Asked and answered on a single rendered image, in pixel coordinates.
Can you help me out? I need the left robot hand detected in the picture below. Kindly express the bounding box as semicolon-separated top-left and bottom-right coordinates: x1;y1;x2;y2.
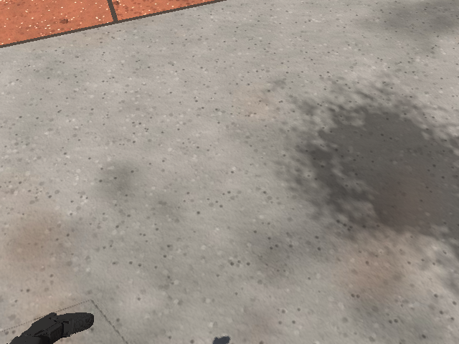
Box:
7;312;94;344

